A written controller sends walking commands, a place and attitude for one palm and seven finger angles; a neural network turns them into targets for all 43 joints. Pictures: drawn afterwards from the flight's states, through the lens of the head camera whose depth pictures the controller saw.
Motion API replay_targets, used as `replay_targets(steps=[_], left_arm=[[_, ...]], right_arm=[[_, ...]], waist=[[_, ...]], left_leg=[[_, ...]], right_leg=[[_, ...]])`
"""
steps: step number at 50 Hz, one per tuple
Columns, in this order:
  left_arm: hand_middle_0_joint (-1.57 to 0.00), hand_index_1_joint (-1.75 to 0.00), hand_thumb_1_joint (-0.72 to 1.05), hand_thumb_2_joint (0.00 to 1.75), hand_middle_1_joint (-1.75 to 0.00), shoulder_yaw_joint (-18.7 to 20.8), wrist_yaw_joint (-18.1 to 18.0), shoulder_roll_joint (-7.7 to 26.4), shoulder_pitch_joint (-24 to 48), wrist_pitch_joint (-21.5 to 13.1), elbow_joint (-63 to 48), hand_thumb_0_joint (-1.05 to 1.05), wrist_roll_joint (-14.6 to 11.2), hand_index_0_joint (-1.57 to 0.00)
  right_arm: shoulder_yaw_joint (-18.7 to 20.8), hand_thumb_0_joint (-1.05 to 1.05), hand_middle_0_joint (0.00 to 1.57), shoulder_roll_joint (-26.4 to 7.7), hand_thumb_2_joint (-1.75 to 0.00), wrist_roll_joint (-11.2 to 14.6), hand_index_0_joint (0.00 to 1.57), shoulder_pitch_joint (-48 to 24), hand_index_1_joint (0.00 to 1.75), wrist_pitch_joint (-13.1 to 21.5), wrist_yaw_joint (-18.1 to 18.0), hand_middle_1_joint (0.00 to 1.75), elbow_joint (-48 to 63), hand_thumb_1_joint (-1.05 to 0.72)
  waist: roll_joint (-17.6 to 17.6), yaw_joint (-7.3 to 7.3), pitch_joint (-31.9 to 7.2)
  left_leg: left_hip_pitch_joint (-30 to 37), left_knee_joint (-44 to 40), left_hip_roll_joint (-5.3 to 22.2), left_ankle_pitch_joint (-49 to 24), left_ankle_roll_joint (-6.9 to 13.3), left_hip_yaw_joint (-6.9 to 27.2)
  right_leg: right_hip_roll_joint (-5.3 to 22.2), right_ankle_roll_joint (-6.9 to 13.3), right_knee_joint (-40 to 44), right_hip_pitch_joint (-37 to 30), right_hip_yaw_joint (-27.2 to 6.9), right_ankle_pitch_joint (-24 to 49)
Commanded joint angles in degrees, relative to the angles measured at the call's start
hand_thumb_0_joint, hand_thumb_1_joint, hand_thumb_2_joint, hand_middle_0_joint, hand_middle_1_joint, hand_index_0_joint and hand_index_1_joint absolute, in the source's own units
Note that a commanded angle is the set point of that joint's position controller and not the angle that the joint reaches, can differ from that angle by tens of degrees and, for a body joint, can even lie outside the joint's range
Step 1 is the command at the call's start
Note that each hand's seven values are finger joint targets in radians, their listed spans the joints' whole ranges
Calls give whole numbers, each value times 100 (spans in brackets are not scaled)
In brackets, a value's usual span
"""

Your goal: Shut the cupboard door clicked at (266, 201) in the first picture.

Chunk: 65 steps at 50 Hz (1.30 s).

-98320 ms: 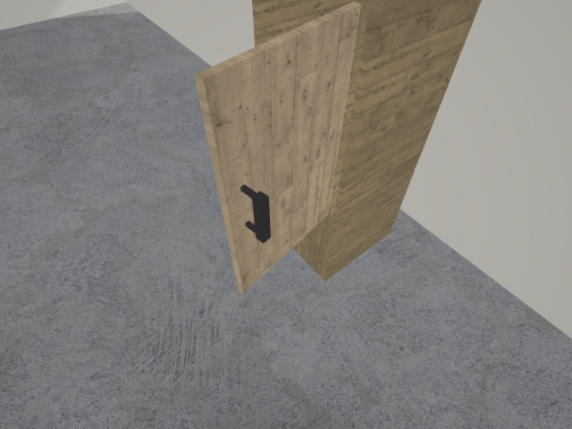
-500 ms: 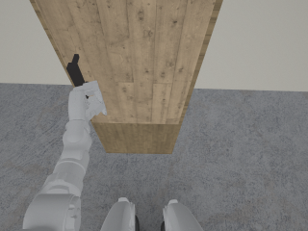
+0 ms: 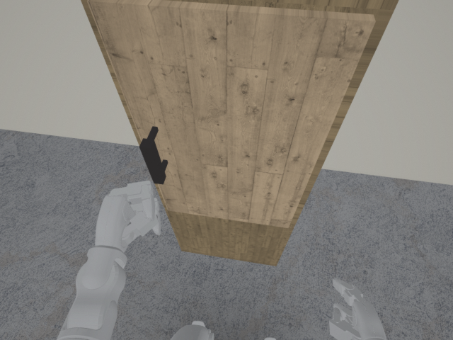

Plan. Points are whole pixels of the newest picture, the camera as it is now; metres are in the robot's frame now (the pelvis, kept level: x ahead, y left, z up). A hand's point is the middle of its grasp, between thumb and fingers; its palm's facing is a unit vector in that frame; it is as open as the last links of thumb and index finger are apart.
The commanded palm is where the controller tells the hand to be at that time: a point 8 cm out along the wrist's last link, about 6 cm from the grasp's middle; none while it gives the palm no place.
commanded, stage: draw the hand back to the body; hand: left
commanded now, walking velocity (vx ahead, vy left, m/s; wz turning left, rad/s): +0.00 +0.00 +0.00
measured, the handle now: (156, 155) +0.46 +0.18 +0.02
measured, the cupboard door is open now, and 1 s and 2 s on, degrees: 0 0 0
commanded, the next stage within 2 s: step back with the hand held close in 1.34 s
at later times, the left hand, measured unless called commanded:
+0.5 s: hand (88, 233) +0.24 +0.20 +0.13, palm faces +0.16 -0.95 -0.28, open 3.2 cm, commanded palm +0.20 +0.26 +0.16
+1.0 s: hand out of the picture +0.19 +0.29 +0.23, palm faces +0.44 -0.80 -0.41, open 6.4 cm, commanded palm +0.14 +0.32 +0.24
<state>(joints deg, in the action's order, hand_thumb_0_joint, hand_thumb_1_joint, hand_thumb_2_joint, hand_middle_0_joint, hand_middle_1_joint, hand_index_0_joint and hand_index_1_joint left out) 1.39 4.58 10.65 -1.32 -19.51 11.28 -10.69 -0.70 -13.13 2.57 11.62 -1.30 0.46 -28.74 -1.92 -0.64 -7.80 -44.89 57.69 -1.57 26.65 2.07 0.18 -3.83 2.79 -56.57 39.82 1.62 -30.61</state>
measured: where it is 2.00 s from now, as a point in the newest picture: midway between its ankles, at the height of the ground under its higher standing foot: outside the picture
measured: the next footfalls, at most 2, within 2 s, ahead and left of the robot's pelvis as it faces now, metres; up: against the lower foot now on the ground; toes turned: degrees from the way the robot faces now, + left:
none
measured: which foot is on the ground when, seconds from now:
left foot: down 0.00-1.00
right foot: down 0.00-1.00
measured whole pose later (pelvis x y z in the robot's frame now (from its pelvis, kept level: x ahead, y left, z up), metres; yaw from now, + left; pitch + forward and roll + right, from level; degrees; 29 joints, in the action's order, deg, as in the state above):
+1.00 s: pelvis +0.00 +0.02 +0.07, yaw +1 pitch -3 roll -1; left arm 18.9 -5.5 21.7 -26.2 -1.3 -22.6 -5.4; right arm -2.9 -12.8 2.2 10.5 3.9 -3.0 -35.1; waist -4.3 -4.0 -1.1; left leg -9.4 25.8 -3.6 13.1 3.7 0.1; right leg -1.6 0.9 -23.6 4.1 -0.1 -16.3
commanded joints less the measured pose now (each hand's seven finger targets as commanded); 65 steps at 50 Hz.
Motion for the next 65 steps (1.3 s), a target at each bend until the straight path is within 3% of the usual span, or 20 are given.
replay_targets(steps=[1, 4, 8, 13, 14, 15, 22, 24, 25, 29, 30, 39, 41, 44, 48, 50, 54, 57, 59, 65], left_arm=[[-130, -150, 90, 90, -150, 284, 160, 527, 913, -98, -1735, 0, -165, -130], [-130, -150, 90, 90, -150, 325, 297, 659, 724, 5, -1998, 0, -263, -130], [-130, -150, 90, 90, -150, 748, 410, 981, 214, 188, -2188, 0, -420, -130], [-116, -135, 90, 90, -135, 1071, 559, 1194, -167, 478, -2455, 0, -611, -116], [-113, -132, 90, 90, -132, 1099, -21, 1909, -189, 810, -2395, 0, 162, -113], [-111, -129, 90, 90, -129, 755, -265, 1367, -175, 976, -2702, 0, 223, -111], [-92, -108, 90, 90, -108, 866, -952, 1539, -653, 1457, -3367, 0, 536, -92], [-86, -102, 90, 90, -102, 1094, -1019, 1718, -830, 1520, -3339, 0, 550, -86], [-83, -99, 90, 90, -99, 1045, -1019, 1610, -878, 1531, -3456, 0, 549, -83], [-72, -87, 90, 90, -87, 1453, -1067, 1871, -1117, 1556, -3644, 0, 557, -72], [-69, -84, 90, 90, -84, 1378, -1057, 1732, -1202, 1559, -3777, 0, 555, -69], [-45, -57, 90, 90, -57, 1919, -1084, 1975, -1590, 1563, -4239, 0, 590, -45], [-39, -51, 90, 90, -51, 1958, -1091, 1952, -1570, 1533, -4448, 0, 578, -39], [-31, -42, 90, 90, -42, 2320, -1112, 2174, -1743, 1511, -4487, 0, 579, -31], [-20, -30, 90, 90, -30, 2609, -1119, 2282, -1875, 1425, -4773, 0, 542, -20], [-20, -30, 90, 90, -30, 2328, -1087, 1957, -1985, 1469, -4497, 0, 553, -20], [-20, -30, 90, 90, -30, 2299, -1078, 1961, -1934, 1513, -4252, 0, 562, -20], [-20, -30, 90, 90, -30, 2309, -1102, 2039, -1750, 1447, -4536, 0, 586, -20], [-20, -30, 90, 90, -30, 2567, -1143, 2327, -1788, 1415, -4649, 0, 596, -20], [-20, -30, 90, 90, -30, 2484, -1138, 2174, -1916, 1398, -4665, 0, 572, -20]], right_arm=[[224, 0, 20, -682, -90, 18, 20, 66, 30, 265, -163, 30, 751, -90], [185, 0, 20, -721, -90, 42, 20, 5, 30, 370, -229, 30, 798, -90], [121, 0, 20, -698, -90, 65, 20, -102, 30, 489, -271, 30, 864, -90], [58, 0, 20, -692, -90, 141, 20, -203, 30, 579, -317, 30, 965, -90], [115, 0, 20, -612, -90, 100, 20, -321, 30, 382, -429, 30, 872, -90], [47, 0, 20, -505, -90, 100, 20, -478, 30, 327, -479, 30, 964, -90], [-23, 0, 20, -544, -90, 43, 20, -721, 30, 350, -603, 30, 757, -90], [-20, 0, 20, -579, -90, 22, 20, -768, 30, 395, -622, 30, 655, -90], [-41, 0, 20, -548, -90, 17, 20, -814, 30, 409, -617, 30, 653, -90], [-17, 0, 20, -571, -90, -10, 20, -860, 30, 513, -595, 30, 507, -90], [-37, 0, 20, -531, -90, -9, 20, -855, 30, 531, -575, 30, 513, -90], [13, 0, 20, -595, -90, -70, 20, -909, 30, 737, -456, 30, 362, -90], [-4, 0, 20, -564, -90, -63, 20, -901, 30, 752, -434, 30, 370, -90], [25, 0, 20, -593, -90, -70, 20, -934, 30, 807, -440, 30, 327, -90], [34, 0, 20, -568, -90, -54, 20, -914, 30, 842, -416, 30, 323, -90], [43, 0, 20, -589, -90, -68, 20, -863, 30, 855, -395, 30, 264, -90], [99, 0, 20, -671, -90, -76, 20, -878, 30, 814, -397, 30, 261, -90], [89, 0, 20, -637, -90, -72, 20, -906, 30, 822, -413, 30, 282, -90], [101, 0, 20, -643, -90, -88, 20, -942, 30, 886, -447, 30, 246, -90], [71, 0, 20, -571, -90, -70, 20, -935, 30, 930, -447, 30, 230, -90]], waist=[[151, 251, -1577], [68, 260, -1455], [136, 85, -1338], [138, 18, -1007], [380, -127, -949], [291, -3, -613], [-4, -39, -254], [166, -88, -55], [-5, -82, -76], [-54, -155, 34], [-253, -139, -26], [-150, -222, 280], [-317, -215, 283], [-307, -278, 385], [-368, -303, 251], [-413, -242, 418], [121, -238, 614], [-183, -257, 364], [-177, -319, 244], [-403, -305, 397]], left_leg=[[1654, -722, 120, -2247, 32, 152], [1826, -856, 111, -2134, 46, 177], [1853, -1118, 90, -1993, 28, 190], [1869, -1344, 54, -1784, 32, 128], [1861, -1540, 90, -1703, 22, 179], [1953, -1721, 90, -1603, 25, 149], [3073, -2572, 160, -1589, 78, 211], [3164, -2759, 178, -1605, 86, 235], [3300, -2852, 182, -1667, 81, 228], [3563, -3106, 206, -1913, 58, 242], [3676, -3162, 206, -2003, 41, 242], [3958, -3527, 304, -2352, -32, 365], [3991, -3603, 314, -2296, -66, 395], [3949, -3697, 339, -2187, -79, 430], [4000, -3694, 334, -2347, -110, 408], [4003, -3710, 337, -2406, -122, 389], [3907, -3739, 330, -2153, -52, 377], [4001, -3745, 299, -2040, -38, 358], [3981, -3692, 278, -2153, -18, 309], [3940, -3648, 250, -2305, -41, 246]], right_leg=[[224, -222, 878, -994, -148, 3330], [213, -211, 1066, -1075, -159, 3115], [224, -200, 1252, -1388, -152, 2995], [300, -274, 1558, -1651, -276, 2969], [605, -302, 2017, -1873, -739, 2975], [644, -355, 2190, -1839, -744, 2842], [445, -201, 2836, -2156, -309, 2018], [418, -187, 3042, -2287, -280, 1981], [430, -180, 3078, -2377, -271, 2011], [391, -165, 3307, -2627, -223, 2233], [411, -157, 3284, -2733, -207, 2293], [322, -155, 3546, -2908, -127, 2479], [344, -141, 3525, -2990, -118, 2398], [302, -138, 3618, -3020, -119, 2339], [320, -126, 3575, -3178, -109, 2434], [339, -135, 3593, -3107, -104, 2451], [320, -168, 3708, -3006, -114, 2302], [353, -163, 3667, -3119, -146, 2205], [354, -162, 3691, -3209, -165, 2342], [374, -138, 3681, -3189, -177, 2432]])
